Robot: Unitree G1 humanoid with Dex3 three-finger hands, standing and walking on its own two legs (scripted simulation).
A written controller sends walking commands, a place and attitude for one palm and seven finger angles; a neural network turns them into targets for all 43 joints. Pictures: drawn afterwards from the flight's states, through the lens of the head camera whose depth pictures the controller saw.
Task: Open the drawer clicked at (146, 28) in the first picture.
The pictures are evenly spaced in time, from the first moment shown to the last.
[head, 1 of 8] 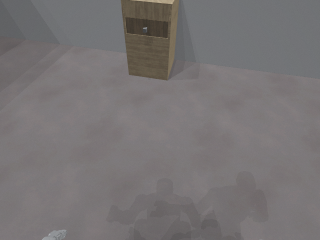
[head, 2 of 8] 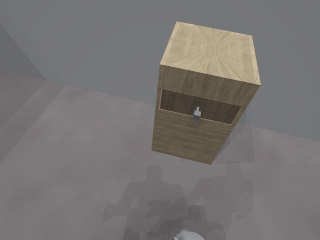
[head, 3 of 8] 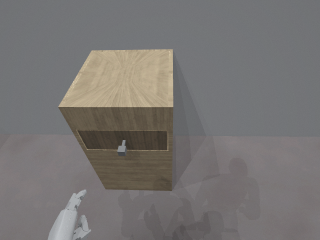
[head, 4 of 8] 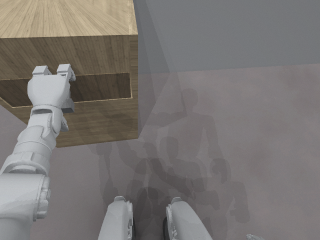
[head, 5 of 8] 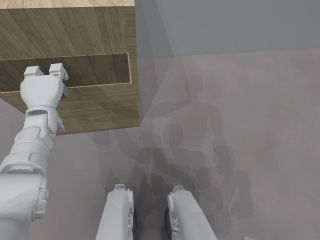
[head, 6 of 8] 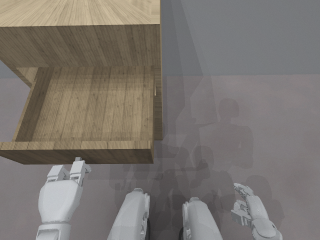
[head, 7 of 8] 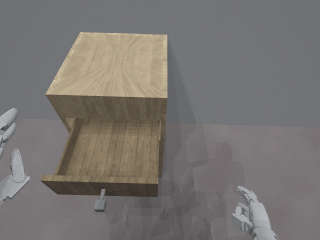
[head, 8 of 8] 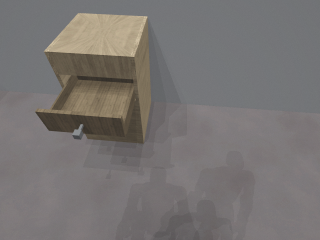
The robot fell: no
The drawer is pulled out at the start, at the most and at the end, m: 0.00 0.26 0.26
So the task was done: yes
